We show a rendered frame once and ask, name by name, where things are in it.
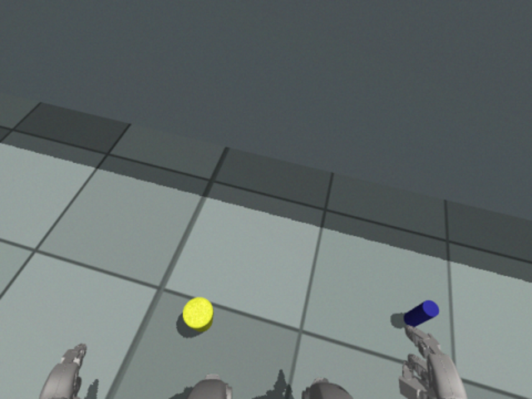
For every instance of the right robot hand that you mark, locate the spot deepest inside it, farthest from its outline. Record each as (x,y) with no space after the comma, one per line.
(439,376)

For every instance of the left robot hand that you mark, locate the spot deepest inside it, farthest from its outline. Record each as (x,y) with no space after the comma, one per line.
(63,381)

